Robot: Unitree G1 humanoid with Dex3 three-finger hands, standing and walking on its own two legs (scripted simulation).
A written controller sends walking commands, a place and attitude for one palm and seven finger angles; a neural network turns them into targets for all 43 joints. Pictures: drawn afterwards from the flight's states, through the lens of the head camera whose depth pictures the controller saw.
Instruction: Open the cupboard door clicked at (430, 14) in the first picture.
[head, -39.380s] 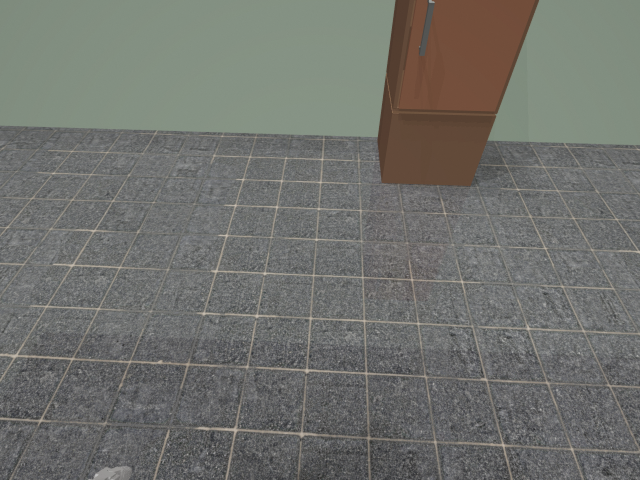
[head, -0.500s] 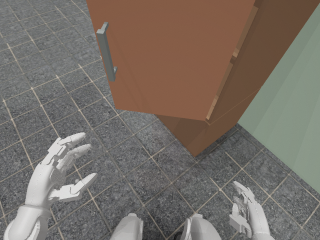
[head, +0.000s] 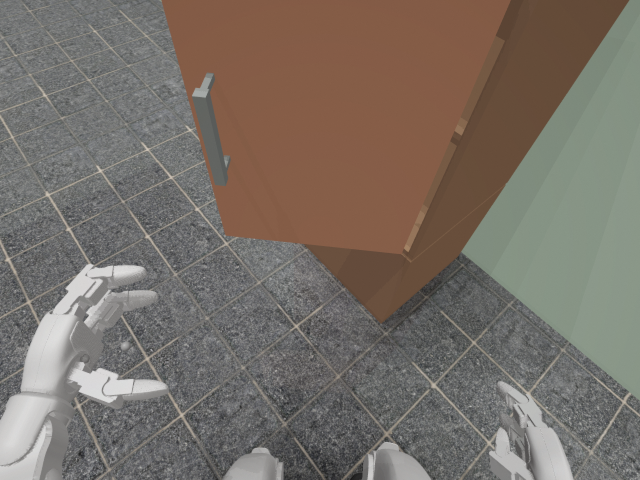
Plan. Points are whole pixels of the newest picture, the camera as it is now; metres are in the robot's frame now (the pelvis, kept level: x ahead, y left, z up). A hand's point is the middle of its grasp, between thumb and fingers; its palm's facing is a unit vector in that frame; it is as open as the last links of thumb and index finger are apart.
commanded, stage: raise the hand with hooked fingers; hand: left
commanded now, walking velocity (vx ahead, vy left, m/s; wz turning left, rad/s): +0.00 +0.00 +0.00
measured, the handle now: (215, 133) +0.59 +0.20 +0.05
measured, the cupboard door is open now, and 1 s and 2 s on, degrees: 44 44 44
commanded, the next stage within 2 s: move the hooked fingers beside the handle in 0.96 s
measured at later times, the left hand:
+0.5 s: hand (90, 291) +0.30 +0.28 +0.07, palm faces -0.02 -1.00 -0.05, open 14.0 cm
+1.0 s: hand (101, 296) +0.30 +0.26 +0.07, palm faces -0.02 -1.00 -0.03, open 14.0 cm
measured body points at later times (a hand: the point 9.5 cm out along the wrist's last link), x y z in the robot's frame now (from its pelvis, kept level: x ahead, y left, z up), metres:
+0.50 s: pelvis +0.01 +0.00 +0.01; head +0.09 +0.01 +0.46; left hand +0.30 +0.33 +0.07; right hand +0.16 -0.25 -0.07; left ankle -0.01 +0.09 -0.67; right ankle +0.04 -0.11 -0.67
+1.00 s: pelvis +0.00 -0.01 +0.01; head +0.08 +0.00 +0.46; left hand +0.29 +0.32 +0.07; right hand +0.15 -0.26 -0.07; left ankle -0.01 +0.09 -0.67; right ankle +0.04 -0.11 -0.67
